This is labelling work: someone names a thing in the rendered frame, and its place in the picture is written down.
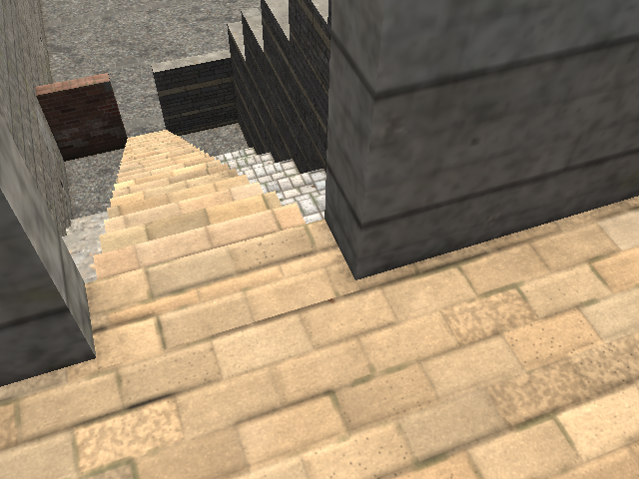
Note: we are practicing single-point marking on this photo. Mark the stairs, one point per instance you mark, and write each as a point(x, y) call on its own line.
point(172, 200)

